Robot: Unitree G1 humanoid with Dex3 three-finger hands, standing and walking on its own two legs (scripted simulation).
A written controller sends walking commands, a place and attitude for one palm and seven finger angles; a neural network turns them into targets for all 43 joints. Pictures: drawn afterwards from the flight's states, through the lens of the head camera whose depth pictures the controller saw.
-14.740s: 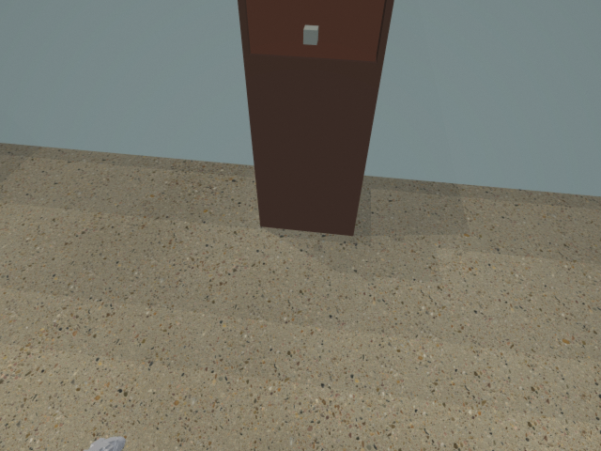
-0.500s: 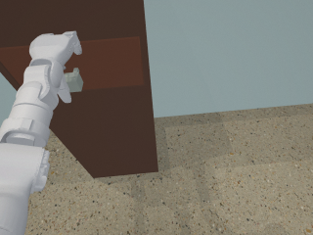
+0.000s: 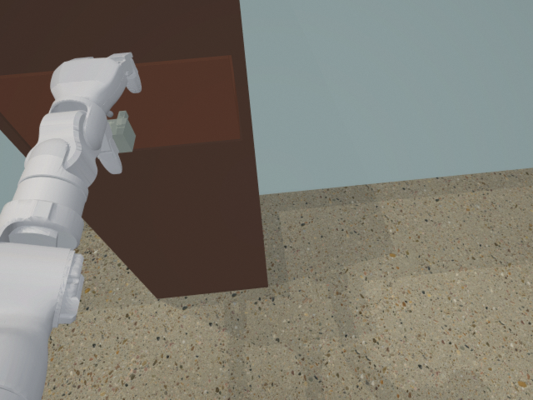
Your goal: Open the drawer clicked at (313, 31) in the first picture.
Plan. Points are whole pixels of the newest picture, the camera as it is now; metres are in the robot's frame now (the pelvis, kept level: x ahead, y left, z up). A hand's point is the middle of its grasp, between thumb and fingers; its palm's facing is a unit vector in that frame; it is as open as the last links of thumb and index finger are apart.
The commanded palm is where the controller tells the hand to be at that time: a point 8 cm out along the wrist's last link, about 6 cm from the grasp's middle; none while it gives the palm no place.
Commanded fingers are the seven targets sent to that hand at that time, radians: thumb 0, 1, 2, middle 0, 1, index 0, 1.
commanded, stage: move the hooked fingers above the handle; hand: left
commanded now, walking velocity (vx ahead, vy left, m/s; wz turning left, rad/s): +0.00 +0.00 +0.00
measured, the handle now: (120, 128) +0.52 +0.24 +0.11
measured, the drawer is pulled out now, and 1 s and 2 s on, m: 0.00 0.00 0.00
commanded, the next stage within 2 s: lower the fingers behind the handle in 1.06 s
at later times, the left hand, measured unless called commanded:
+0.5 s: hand (103, 122) +0.49 +0.24 +0.16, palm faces +0.00 +0.02 -1.00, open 13.8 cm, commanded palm +0.48 +0.25 +0.23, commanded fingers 0.00 -0.50 0.30 -0.30 -1.20 -0.30 -1.20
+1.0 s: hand (89, 117) +0.48 +0.25 +0.17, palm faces +0.02 +0.02 -1.00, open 13.8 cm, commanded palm +0.46 +0.25 +0.23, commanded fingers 0.00 -0.50 0.30 -0.30 -1.20 -0.30 -1.20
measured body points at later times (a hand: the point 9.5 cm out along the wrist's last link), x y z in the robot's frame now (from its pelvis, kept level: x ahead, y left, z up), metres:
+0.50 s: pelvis -0.01 +0.00 +0.00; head +0.06 -0.01 +0.44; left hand +0.48 +0.24 +0.21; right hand +0.04 -0.28 -0.13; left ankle -0.07 +0.13 -0.73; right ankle +0.03 -0.15 -0.73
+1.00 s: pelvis +0.00 +0.00 +0.00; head +0.05 -0.02 +0.45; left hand +0.48 +0.25 +0.23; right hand +0.07 -0.27 -0.14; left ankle -0.07 +0.13 -0.73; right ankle +0.03 -0.15 -0.73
